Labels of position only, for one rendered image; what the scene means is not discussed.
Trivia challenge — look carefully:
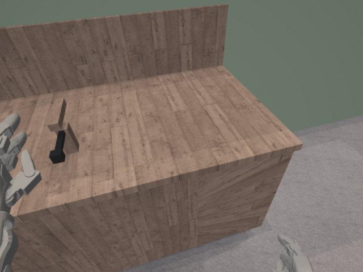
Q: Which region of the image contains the left robot forearm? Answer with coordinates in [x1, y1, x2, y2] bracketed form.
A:
[0, 211, 19, 272]

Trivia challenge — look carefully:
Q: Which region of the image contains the counter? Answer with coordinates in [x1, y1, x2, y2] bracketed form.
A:
[0, 4, 303, 272]

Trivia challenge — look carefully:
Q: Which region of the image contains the tap lever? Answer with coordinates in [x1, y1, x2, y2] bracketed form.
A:
[49, 130, 66, 164]

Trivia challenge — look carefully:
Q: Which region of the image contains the robot right hand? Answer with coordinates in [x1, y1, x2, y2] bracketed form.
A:
[272, 233, 314, 272]

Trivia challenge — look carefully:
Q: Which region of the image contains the robot left hand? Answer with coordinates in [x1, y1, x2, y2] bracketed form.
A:
[0, 113, 42, 213]

